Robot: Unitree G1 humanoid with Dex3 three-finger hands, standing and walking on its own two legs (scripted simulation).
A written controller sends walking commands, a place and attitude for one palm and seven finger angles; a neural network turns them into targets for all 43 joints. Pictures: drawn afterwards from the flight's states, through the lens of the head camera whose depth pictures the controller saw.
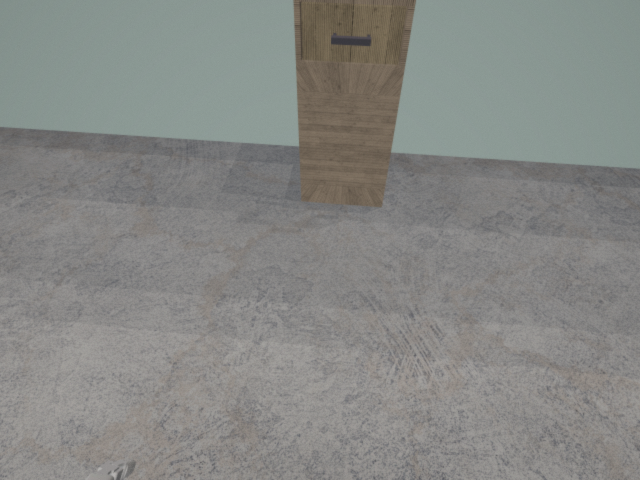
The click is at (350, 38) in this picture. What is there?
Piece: drawer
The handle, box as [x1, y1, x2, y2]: [331, 33, 370, 45]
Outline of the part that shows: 331,36 331,43 335,44 370,45 369,35 367,35 366,37 337,36 335,33 333,33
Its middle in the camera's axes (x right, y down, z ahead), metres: +0.10 -0.67 +1.29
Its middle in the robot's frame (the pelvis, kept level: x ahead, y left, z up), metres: +1.42 -0.03 +0.00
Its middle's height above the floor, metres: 0.77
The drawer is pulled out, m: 0.00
